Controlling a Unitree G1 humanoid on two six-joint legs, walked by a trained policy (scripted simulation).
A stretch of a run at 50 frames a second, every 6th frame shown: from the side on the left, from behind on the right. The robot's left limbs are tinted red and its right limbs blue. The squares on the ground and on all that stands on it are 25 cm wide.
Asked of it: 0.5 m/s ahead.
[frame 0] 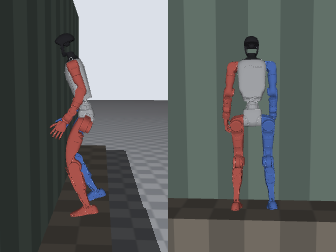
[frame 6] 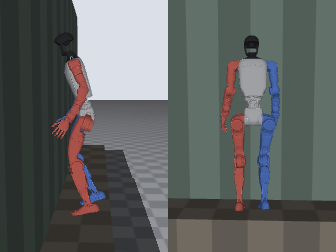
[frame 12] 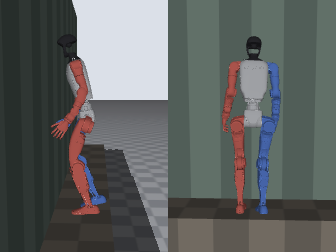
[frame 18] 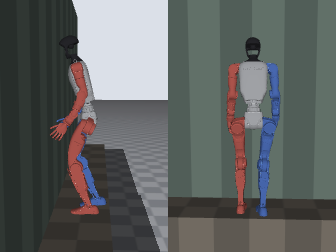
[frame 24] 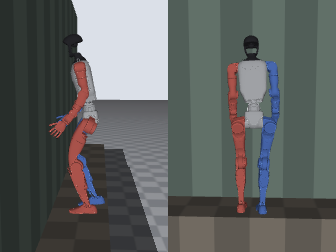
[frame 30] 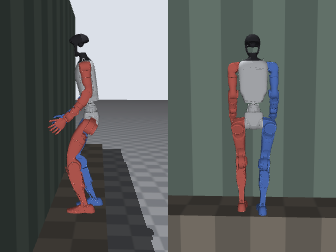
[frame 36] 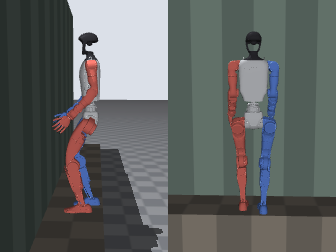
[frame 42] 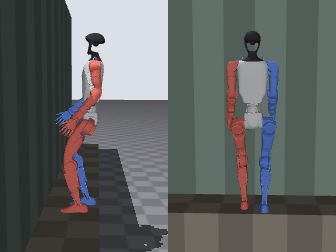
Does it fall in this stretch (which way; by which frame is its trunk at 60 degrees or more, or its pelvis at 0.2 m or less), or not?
no
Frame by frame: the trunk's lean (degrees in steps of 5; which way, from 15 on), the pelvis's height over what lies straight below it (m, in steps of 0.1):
0: 20 forward, 0.8
6: 20 forward, 0.8
12: 15 forward, 0.8
18: 15 forward, 0.8
24: 15 forward, 0.8
30: 10, 0.8
36: 0, 0.8
42: 5, 0.8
